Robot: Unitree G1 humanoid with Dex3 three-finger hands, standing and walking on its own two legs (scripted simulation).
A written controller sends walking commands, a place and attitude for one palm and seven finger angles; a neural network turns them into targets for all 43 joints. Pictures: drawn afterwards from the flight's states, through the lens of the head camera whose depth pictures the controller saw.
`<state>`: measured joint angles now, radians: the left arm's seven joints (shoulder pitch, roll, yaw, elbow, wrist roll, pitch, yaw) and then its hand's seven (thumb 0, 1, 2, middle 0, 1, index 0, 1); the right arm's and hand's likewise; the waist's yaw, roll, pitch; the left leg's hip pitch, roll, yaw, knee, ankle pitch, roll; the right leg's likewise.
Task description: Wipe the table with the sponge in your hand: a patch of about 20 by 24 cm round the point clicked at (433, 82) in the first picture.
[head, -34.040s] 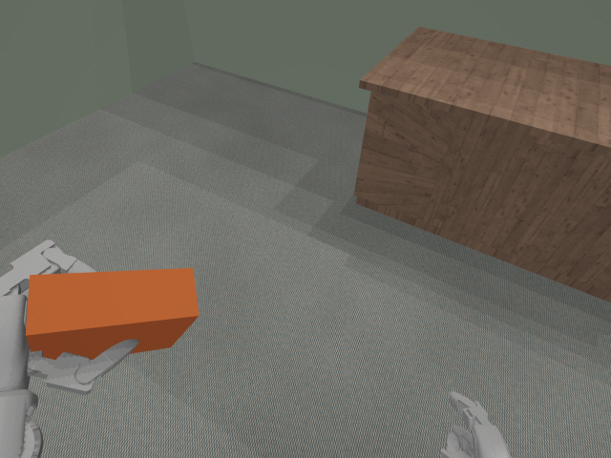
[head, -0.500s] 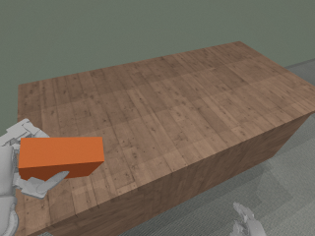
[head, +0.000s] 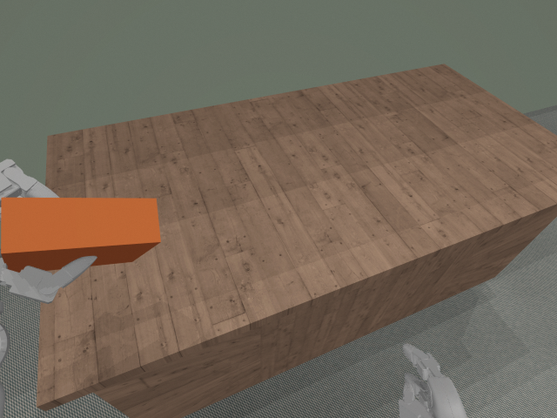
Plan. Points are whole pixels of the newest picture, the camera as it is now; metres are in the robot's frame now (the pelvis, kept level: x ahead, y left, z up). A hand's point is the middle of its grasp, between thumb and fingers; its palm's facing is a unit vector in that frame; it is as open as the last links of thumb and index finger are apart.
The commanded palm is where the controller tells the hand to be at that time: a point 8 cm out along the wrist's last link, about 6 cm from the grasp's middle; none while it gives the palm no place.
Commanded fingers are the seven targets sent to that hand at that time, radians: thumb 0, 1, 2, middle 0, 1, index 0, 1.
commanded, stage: come to a stop and stand still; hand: left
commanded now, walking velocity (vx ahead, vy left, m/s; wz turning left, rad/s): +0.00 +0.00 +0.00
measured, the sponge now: (104, 235) +0.27 +0.24 +0.16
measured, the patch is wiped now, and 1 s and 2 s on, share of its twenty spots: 0.00 0.00 0.00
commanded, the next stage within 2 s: look again from close up in 0.76 s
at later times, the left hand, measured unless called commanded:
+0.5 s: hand (65, 235) +0.26 +0.28 +0.17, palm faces +0.36 -0.86 -0.36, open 9.2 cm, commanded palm +0.20 +0.31 +0.18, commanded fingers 0.00 0.10 1.30 -1.20 -1.60 -1.20 -1.60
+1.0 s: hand (68, 251) +0.24 +0.27 +0.16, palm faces +0.36 -0.85 -0.37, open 9.2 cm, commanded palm +0.18 +0.30 +0.18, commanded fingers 0.00 0.10 1.30 -1.20 -1.60 -1.20 -1.60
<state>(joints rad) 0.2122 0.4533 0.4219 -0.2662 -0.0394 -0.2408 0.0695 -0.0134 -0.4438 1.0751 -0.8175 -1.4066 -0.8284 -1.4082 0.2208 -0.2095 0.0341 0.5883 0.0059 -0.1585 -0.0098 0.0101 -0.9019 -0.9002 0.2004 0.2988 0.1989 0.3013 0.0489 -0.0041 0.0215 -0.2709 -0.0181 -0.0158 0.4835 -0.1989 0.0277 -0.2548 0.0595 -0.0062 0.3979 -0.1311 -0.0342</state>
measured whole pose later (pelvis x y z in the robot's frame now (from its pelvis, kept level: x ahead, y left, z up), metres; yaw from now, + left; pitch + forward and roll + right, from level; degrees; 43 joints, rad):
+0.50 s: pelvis +0.04 +0.03 +0.00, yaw +1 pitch +0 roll -1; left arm 0.39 0.39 0.35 -0.44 -0.05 -0.27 0.07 -0.01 -0.44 1.08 -0.82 -1.41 -0.83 -1.41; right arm 0.17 -0.18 0.03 0.58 0.00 -0.17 -0.01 0.01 -0.90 -0.90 0.20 0.30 0.20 0.30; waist 0.03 -0.04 0.03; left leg -0.21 -0.07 -0.01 0.44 -0.23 0.06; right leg -0.20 0.01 0.00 0.39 -0.19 0.01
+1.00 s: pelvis +0.03 +0.02 +0.00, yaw +1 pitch +0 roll -1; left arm 0.42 0.36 0.33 -0.41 -0.04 -0.23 0.08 -0.01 -0.44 1.08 -0.82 -1.41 -0.83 -1.41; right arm 0.23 -0.19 0.03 0.59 0.00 -0.14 -0.04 0.01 -0.90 -0.90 0.20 0.30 0.20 0.30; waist 0.02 -0.01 0.03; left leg -0.22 -0.05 -0.01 0.42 -0.20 0.06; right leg -0.20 0.03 0.00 0.35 -0.15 0.00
